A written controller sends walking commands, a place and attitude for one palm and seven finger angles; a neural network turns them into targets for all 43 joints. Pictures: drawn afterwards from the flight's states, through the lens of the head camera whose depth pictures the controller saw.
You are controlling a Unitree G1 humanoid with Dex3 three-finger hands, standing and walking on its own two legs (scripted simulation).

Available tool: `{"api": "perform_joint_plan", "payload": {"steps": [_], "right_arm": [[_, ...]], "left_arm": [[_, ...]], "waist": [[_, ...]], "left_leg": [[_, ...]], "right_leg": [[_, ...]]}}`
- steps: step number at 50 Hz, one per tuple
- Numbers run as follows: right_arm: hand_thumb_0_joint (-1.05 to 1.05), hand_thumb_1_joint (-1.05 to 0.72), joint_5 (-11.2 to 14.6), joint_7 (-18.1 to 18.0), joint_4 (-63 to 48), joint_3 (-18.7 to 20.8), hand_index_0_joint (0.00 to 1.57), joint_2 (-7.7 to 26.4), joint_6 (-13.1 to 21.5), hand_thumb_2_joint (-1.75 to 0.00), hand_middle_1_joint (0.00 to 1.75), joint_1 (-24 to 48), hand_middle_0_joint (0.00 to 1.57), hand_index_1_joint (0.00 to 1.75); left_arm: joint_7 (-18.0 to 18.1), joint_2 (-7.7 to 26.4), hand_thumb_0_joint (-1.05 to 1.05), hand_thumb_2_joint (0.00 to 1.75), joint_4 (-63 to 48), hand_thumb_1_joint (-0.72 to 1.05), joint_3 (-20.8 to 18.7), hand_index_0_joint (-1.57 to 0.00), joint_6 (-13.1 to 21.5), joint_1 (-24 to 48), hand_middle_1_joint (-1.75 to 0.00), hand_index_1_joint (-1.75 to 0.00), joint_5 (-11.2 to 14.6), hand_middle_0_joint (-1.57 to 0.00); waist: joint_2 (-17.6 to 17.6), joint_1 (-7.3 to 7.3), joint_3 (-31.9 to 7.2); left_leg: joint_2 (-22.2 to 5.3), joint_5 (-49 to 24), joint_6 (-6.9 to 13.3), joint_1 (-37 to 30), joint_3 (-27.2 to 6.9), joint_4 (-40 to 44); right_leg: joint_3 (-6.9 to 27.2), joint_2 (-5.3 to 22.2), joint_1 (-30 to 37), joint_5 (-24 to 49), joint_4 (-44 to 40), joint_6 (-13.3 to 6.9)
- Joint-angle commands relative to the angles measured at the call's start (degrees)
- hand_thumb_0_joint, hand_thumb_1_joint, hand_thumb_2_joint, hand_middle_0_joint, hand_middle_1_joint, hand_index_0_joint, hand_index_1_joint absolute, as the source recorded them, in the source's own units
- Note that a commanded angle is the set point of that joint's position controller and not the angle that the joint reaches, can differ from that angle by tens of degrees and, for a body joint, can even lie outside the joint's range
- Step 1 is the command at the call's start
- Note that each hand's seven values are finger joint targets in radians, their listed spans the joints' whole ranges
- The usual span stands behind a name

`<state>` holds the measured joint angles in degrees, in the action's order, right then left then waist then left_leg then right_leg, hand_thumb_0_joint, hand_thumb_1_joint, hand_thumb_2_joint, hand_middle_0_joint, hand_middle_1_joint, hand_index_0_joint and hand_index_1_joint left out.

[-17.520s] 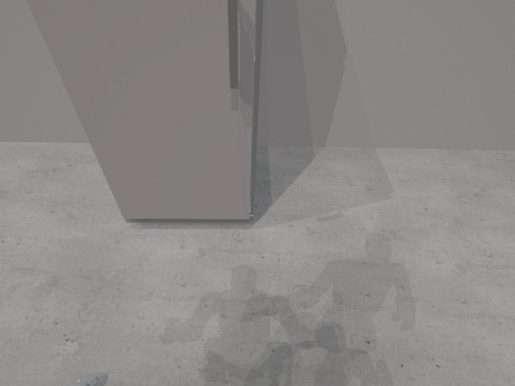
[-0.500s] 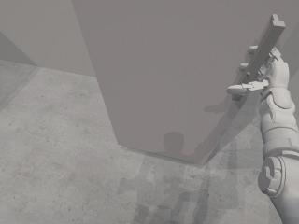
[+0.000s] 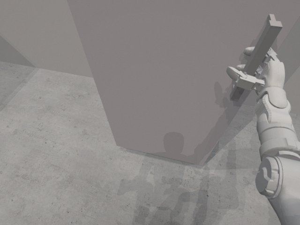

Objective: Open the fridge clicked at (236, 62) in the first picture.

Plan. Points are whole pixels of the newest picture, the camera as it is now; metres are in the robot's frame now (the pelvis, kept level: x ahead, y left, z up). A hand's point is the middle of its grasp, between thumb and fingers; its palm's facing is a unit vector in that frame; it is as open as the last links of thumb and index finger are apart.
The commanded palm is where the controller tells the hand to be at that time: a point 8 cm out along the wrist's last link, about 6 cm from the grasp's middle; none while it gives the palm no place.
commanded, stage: grip the handle and tug to test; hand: right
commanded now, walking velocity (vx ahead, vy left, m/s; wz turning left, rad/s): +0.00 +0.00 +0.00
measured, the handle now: (249, 63) +0.53 -0.19 +0.15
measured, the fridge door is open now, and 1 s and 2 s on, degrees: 0 1 25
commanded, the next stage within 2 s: pull the door a little, standing still in 0.94 s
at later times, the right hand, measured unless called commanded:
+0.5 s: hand (241, 72) +0.49 -0.16 +0.15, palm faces +0.11 +0.99 +0.01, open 5.3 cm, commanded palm +0.46 -0.21 +0.15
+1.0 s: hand (240, 74) +0.48 -0.16 +0.15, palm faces +0.10 +1.00 +0.01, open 5.5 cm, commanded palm +0.43 -0.20 +0.15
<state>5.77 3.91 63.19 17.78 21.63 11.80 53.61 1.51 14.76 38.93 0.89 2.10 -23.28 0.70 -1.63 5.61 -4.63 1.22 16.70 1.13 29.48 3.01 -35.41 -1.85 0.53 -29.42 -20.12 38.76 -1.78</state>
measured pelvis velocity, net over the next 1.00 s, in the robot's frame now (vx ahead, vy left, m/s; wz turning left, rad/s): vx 0.03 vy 0.00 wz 0.04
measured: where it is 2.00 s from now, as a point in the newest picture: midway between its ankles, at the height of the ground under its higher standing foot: outside the picture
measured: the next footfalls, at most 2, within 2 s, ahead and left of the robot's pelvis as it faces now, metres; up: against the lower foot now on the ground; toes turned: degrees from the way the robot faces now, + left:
none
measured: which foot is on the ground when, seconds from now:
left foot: down 0.00-1.00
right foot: down 0.00-1.00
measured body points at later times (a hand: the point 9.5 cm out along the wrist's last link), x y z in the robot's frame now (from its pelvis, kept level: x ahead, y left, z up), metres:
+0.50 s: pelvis +0.00 +0.01 +0.00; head +0.06 +0.01 +0.45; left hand +0.03 +0.27 -0.12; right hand +0.48 -0.21 +0.15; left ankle +0.00 +0.11 -0.72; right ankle -0.01 -0.10 -0.72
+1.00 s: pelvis +0.03 +0.00 +0.01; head +0.06 +0.02 +0.46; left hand +0.08 +0.27 -0.11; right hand +0.47 -0.21 +0.15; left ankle +0.00 +0.11 -0.72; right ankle -0.01 -0.10 -0.72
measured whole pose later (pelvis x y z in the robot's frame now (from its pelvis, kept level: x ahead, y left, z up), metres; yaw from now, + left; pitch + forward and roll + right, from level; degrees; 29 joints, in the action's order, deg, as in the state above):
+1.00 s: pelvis +0.03 +0.00 +0.01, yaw +2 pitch +9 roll +1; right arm 8.9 3.4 41.3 18.2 18.2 3.7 37.6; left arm 1.5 14.9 35.1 -0.3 -0.7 -21.5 2.1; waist -2.8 4.3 -5.6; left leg 2.6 16.7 1.5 23.5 0.6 -31.1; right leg -4.1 1.6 -22.2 -20.5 33.6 -1.3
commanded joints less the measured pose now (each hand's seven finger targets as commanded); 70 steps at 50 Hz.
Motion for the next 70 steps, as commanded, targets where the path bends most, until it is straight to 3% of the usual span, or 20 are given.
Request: {"api": "perform_joint_plan", "payload": {"steps": [1, 4, 9, 15, 18, 21, 23, 24, 27, 31, 41, 45, 46, 50, 51, 53, 55, 62, 65, 70], "right_arm": [[0.00, -0.67, 0.5, 0.4, -14.4, -0.2, 0.43, 10.9, 4.1, -0.80, 1.37, 30.6, 0.43, 1.37], [0.00, -0.81, 0.8, 0.3, -14.8, -1.8, 0.44, 8.6, 4.2, -0.86, 1.39, 30.1, 0.44, 1.39], [0.00, -0.90, 0.7, -0.7, -12.5, 2.0, 0.45, 12.9, 3.4, -0.90, 1.40, 28.5, 0.45, 1.40], [0.00, -0.90, 0.2, 0.1, -12.7, 4.4, 0.45, 15.9, 3.9, -0.90, 1.40, 26.2, 0.45, 1.40], [0.00, -0.90, 0.2, 0.9, -13.3, 1.9, 0.45, 14.1, 3.5, -0.90, 1.40, 28.9, 0.45, 1.40], [0.00, -0.90, 0.4, 0.7, -14.4, 3.2, 0.45, 15.2, 3.9, -0.90, 1.40, 27.1, 0.45, 1.40], [0.00, -0.90, 0.4, 0.9, -15.2, 1.9, 0.45, 13.7, 3.8, -0.90, 1.40, 27.4, 0.45, 1.40], [0.00, -0.90, 0.6, 0.8, -15.2, 1.4, 0.45, 13.2, 3.9, -0.90, 1.40, 27.6, 0.45, 1.40], [0.00, -0.90, 0.8, 0.8, -14.7, 2.9, 0.45, 14.9, 3.4, -0.90, 1.40, 26.4, 0.45, 1.40], [0.00, -0.90, 1.4, 1.2, -18.4, 1.6, 0.45, 12.3, 3.2, -0.90, 1.40, 21.9, 0.45, 1.40], [0.00, -0.90, 3.0, 1.4, -26.6, 4.0, 0.45, 12.9, -0.4, -0.90, 1.40, 10.5, 0.45, 1.40], [0.00, -0.90, 3.8, 1.3, -32.9, 1.4, 0.45, 8.6, -2.3, -0.90, 1.40, 5.1, 0.45, 1.40], [0.00, -0.90, 4.0, 1.1, -35.0, 2.1, 0.45, 8.7, -2.9, -0.90, 1.40, 2.9, 0.45, 1.40], [0.00, -0.90, 4.3, 0.2, -41.7, 0.3, 0.45, 5.9, -4.9, -0.90, 1.40, 0.0, 0.45, 1.40], [0.00, -0.90, 4.3, -0.1, -43.0, 1.4, 0.45, 7.0, -5.5, -0.90, 1.40, -1.1, 0.45, 1.40], [0.00, -0.90, 3.9, -0.6, -43.6, -1.3, 0.45, 4.8, -6.8, -0.90, 1.40, 3.3, 0.45, 1.40], [0.00, -0.90, 3.2, -1.8, -41.2, 0.0, 0.45, 7.1, -7.9, -0.90, 1.40, 10.2, 0.45, 1.40], [0.00, -0.90, 3.5, -1.8, -45.6, -3.0, 0.45, 1.0, -9.4, -0.90, 1.40, -2.0, 0.45, 1.40], [0.00, -0.90, 4.1, -1.6, -48.8, -3.7, 0.45, -0.8, -9.4, -0.90, 1.40, -8.9, 0.45, 1.40], [0.00, -0.90, 4.9, -1.8, -59.0, -5.2, 0.45, -3.5, -10.4, -0.90, 1.40, -17.8, 0.45, 1.40]], "left_arm": [[0.3, 9.2, 0.00, 0.90, -4.2, 0.90, -3.1, -0.20, 1.7, -5.3, -0.30, -0.30, 0.2, -0.20], [0.2, 9.0, 0.00, 0.90, -4.3, 0.90, -3.1, -0.20, 1.9, -5.1, -0.30, -0.30, 0.2, -0.20], [0.4, 9.3, 0.00, 0.90, -4.4, 0.90, -2.9, -0.20, 1.6, -5.0, -0.30, -0.30, 0.1, -0.20], [0.6, 9.2, 0.00, 0.90, -5.4, 0.90, -2.9, -0.20, 1.1, -4.8, -0.30, -0.30, 0.3, -0.20], [0.8, 9.0, 0.00, 0.90, -5.5, 0.90, -2.6, -0.20, 1.0, -4.4, -0.30, -0.30, 0.5, -0.20], [0.8, 9.1, 0.00, 0.90, -5.9, 0.90, -2.9, -0.20, 0.9, -4.3, -0.30, -0.30, 0.5, -0.20], [0.8, 8.8, 0.00, 0.90, -5.7, 0.90, -2.9, -0.20, 1.0, -4.2, -0.30, -0.30, 0.6, -0.20], [0.7, 8.9, 0.00, 0.90, -5.7, 0.90, -2.8, -0.20, 1.0, -4.7, -0.30, -0.30, 0.4, -0.20], [0.8, 9.1, 0.00, 0.90, -5.7, 0.90, -2.9, -0.20, 0.9, -4.2, -0.30, -0.30, 0.6, -0.20], [0.7, 8.9, 0.00, 0.90, -6.7, 0.90, -3.1, -0.20, 0.8, -3.3, -0.30, -0.30, 0.8, -0.20], [0.6, 8.8, 0.00, 0.90, -8.9, 0.90, -3.3, -0.20, -0.3, -1.2, -0.30, -0.30, 1.3, -0.20], [0.3, 8.1, 0.00, 0.90, -9.9, 0.90, -3.5, -0.20, -0.5, 0.2, -0.30, -0.30, 1.6, -0.20], [0.2, 8.1, 0.00, 0.90, -10.1, 0.90, -3.7, -0.20, -0.5, 0.3, -0.30, -0.30, 1.5, -0.20], [0.0, 7.7, 0.00, 0.90, -10.4, 0.90, -3.9, -0.20, -0.5, 1.3, -0.30, -0.30, 1.5, -0.20], [0.0, 7.8, 0.00, 0.90, -10.4, 0.90, -4.0, -0.20, -0.5, 1.4, -0.30, -0.30, 1.5, -0.20], [0.3, 7.7, 0.00, 0.90, -9.8, 0.90, -3.7, -0.20, -0.7, 1.9, -0.30, -0.30, 1.5, -0.20], [0.9, 7.9, 0.00, 0.90, -8.4, 0.90, -3.7, -0.20, -1.1, 1.7, -0.30, -0.30, 1.4, -0.20], [0.6, 6.4, 0.00, 0.90, -9.6, 0.90, -3.3, -0.20, -0.9, 4.3, -0.30, -0.30, 1.2, -0.20], [0.4, 6.2, 0.00, 0.90, -11.0, 0.90, -3.1, -0.20, -0.5, 6.2, -0.30, -0.30, 1.4, -0.20], [0.5, 5.5, 0.00, 0.90, -13.3, 0.90, -2.7, -0.20, 0.1, 10.3, -0.30, -0.30, 1.8, -0.20]], "waist": [[-2.4, 1.44, -21.5], [-2.6, 1.60, -20.5], [1.3, 0.92, -19.7], [1.3, 0.14, -21.0], [-0.3, 1.16, -18.9], [-0.7, 0.37, -21.2], [-2.2, 0.57, -21.4], [-0.6, 1.03, -21.4], [0.3, 0.60, -21.0], [-0.7, -0.43, -22.6], [-0.6, -3.36, -22.2], [-1.2, -3.94, -22.7], [-1.0, -4.84, -24.0], [-0.1, -4.63, -23.6], [-0.2, -5.14, -23.8], [0.0, -3.31, -21.1], [1.7, -1.64, -18.2], [-2.2, -5.16, -22.5], [2.1, -6.04, -21.2], [3.1, -7.32, -18.9]], "left_leg": [[0.8, -18.8, 0.4, -7.5, -1.5, 2.2], [0.8, -18.1, 0.6, -6.9, -1.3, 2.4], [0.5, -19.0, 0.3, -10.8, -1.9, 2.8], [0.3, -21.1, 0.1, -13.4, -2.7, 2.8], [0.3, -20.0, 0.1, -12.0, -2.7, 3.2], [0.3, -20.9, 0.2, -12.8, -2.7, 3.0], [0.4, -21.0, 0.2, -11.9, -2.6, 3.0], [0.4, -21.4, 0.1, -12.4, -2.6, 3.1], [0.3, -21.6, -0.1, -13.6, -2.9, 3.3], [0.5, -24.7, 0.2, -14.6, -2.5, 2.9], [0.3, -30.6, 0.4, -19.4, -2.4, 3.0], [0.3, -33.5, 0.4, -19.8, -2.0, 3.0], [0.4, -34.8, 0.4, -20.8, -2.1, 2.8], [0.3, -38.3, 0.1, -21.4, -1.8, 3.2], [0.3, -38.9, 0.1, -22.0, -1.9, 3.3], [0.2, -37.6, 0.0, -20.4, -1.6, 4.2], [0.2, -35.6, -0.2, -18.6, -1.9, 4.9], [-0.3, -37.7, 0.4, -21.4, -1.1, 4.2], [-0.3, -37.4, 0.3, -23.2, -1.0, 4.7], [-0.7, -36.9, 0.4, -25.7, -0.8, 5.5]], "right_leg": [[4.0, 0.5, 13.8, 21.7, -3.5, 0.6], [4.0, 0.5, 14.0, 21.3, -3.4, 0.5], [3.1, 0.0, 9.7, 18.1, -4.1, -0.1], [2.1, -0.3, 8.5, 18.1, -4.0, -0.5], [2.1, -0.3, 8.2, 16.4, -4.4, -0.4], [2.1, -0.3, 9.6, 17.9, -4.0, -0.5], [2.1, -0.2, 10.7, 18.6, -3.9, -0.3], [2.1, -0.2, 10.4, 18.9, -3.8, -0.5], [1.8, -0.3, 9.0, 17.6, -4.2, -0.6], [1.6, -0.2, 11.5, 21.6, -4.2, -0.5], [0.6, 0.0, 12.1, 27.1, -5.2, -0.5], [0.7, 0.7, 15.6, 33.7, -5.2, -0.4], [0.7, 0.7, 16.4, 35.9, -5.0, -0.3], [0.9, 1.3, 19.0, 41.9, -5.2, -0.2], [0.8, 1.4, 19.3, 42.7, -5.4, -0.1], [0.9, 1.3, 19.5, 40.8, -5.8, 0.0], [1.1, 1.1, 18.3, 36.1, -5.9, -0.3], [1.4, 1.0, 22.1, 43.9, -5.9, 0.6], [1.1, 1.0, 21.1, 41.2, -7.0, 0.4], [0.5, 0.8, 20.8, 37.8, -8.7, 0.4]]}}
